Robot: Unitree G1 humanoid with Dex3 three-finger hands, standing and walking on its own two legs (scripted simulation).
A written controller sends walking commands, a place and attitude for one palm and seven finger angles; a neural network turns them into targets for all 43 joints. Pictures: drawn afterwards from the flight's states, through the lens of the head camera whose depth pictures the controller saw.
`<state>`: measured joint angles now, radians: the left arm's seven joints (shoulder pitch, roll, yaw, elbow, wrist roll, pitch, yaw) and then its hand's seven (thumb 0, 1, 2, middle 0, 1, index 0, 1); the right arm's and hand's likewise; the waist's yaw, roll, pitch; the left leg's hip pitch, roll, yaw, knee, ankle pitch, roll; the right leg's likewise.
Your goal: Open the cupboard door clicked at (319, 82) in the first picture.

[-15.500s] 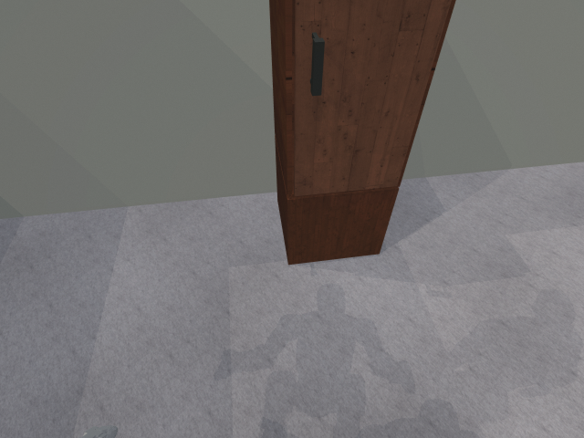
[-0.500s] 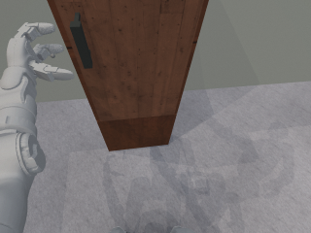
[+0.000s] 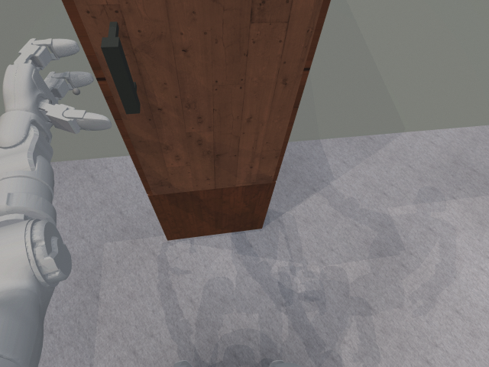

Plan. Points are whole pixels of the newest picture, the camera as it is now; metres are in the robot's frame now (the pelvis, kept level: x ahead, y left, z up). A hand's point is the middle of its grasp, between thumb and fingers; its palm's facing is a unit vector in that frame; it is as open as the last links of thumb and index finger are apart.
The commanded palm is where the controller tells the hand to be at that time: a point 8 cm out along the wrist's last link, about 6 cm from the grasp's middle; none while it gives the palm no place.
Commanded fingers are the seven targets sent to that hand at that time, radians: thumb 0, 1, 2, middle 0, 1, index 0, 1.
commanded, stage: move the hooked fingers beside the handle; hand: left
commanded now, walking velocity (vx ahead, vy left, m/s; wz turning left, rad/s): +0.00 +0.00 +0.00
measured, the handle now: (123, 70) +0.56 +0.15 +0.14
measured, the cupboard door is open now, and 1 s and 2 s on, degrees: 0 0 0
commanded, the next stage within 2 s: slide the fingers in behind the handle in 0.64 s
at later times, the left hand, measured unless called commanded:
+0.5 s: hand (93, 91) +0.51 +0.19 +0.14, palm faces +0.07 -1.00 +0.00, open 14.0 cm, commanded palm +0.48 +0.25 +0.13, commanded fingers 0.00 -0.50 0.30 -0.30 -1.20 -0.30 -1.20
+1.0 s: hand (94, 90) +0.52 +0.19 +0.14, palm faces +0.06 -1.00 +0.01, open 14.0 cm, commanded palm +0.49 +0.23 +0.13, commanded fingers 0.00 -0.50 0.30 -0.30 -1.20 -0.30 -1.20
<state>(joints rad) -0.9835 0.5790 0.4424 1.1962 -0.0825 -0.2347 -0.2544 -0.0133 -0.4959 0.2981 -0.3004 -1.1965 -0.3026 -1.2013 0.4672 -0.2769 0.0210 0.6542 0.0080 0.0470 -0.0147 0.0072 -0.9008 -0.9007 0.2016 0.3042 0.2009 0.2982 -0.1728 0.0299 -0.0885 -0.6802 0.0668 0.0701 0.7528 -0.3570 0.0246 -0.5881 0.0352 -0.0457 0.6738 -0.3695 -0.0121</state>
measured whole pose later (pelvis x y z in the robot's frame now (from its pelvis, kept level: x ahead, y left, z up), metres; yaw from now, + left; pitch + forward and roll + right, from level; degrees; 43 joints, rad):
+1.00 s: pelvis -0.01 -0.01 +0.00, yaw +1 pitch +17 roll -2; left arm -1.04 0.55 0.40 1.24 -0.08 -0.24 -0.20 -0.01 -0.50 0.30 -0.30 -1.20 -0.30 -1.20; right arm 0.47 -0.29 0.02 0.67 0.00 0.03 -0.01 0.01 -0.90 -0.90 0.20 0.30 0.20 0.30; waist -0.19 0.03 -0.08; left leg -0.70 0.07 0.05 0.76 -0.35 0.02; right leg -0.61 0.04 -0.06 0.69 -0.37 -0.02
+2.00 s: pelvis -0.01 -0.01 +0.00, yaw +1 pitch +16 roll -2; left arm -1.07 0.39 0.33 1.24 -0.05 -0.27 -0.02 -0.01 -0.50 0.30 -0.30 -1.20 -0.30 -1.20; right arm 0.44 -0.27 0.01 0.68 -0.01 0.00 0.02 0.01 -0.90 -0.90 0.20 0.30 0.20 0.30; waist -0.18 0.05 -0.08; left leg -0.70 0.06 0.06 0.77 -0.34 0.01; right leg -0.62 0.03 -0.05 0.73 -0.38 -0.02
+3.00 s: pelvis -0.01 -0.01 +0.00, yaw +2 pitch +16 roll -2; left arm -1.07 0.38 0.29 1.24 -0.07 -0.28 -0.02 0.00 0.59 0.76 -0.38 -1.31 -0.38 -1.32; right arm 0.44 -0.27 0.00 0.70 -0.01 0.00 0.02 0.01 -0.90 -0.90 0.20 0.30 0.20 0.30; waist -0.17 0.05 -0.09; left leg -0.70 0.05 0.04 0.76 -0.35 0.01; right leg -0.61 0.02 -0.07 0.72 -0.39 -0.03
